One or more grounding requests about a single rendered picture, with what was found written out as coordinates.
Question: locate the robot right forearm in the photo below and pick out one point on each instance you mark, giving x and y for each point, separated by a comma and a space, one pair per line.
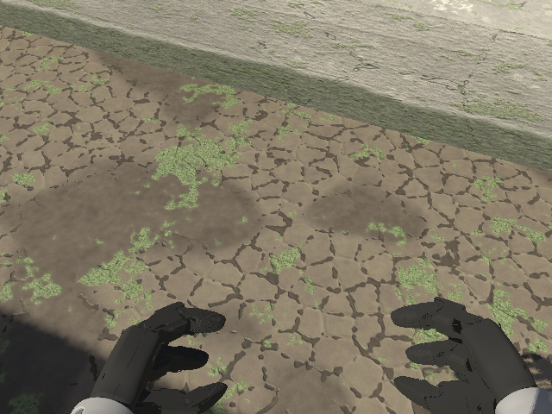
532, 400

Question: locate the right robot hand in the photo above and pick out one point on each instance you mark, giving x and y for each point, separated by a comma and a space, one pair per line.
476, 348

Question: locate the left robot hand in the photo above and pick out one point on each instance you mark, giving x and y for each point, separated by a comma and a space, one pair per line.
142, 354

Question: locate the robot left forearm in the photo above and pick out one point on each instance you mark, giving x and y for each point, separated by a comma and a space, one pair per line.
99, 405

